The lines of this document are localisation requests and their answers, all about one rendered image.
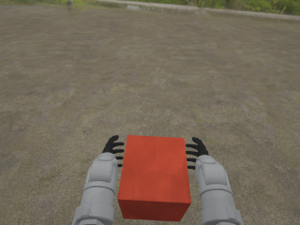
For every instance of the left robot hand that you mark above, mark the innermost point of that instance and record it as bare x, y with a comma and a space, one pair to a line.
111, 144

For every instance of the right robot forearm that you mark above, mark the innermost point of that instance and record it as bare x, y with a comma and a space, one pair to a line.
218, 206

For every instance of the carton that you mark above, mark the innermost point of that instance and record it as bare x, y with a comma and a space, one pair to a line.
154, 182

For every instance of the right robot hand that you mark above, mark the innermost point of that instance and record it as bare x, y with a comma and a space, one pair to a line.
201, 151

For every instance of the left robot forearm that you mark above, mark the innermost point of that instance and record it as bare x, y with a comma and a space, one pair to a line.
96, 206

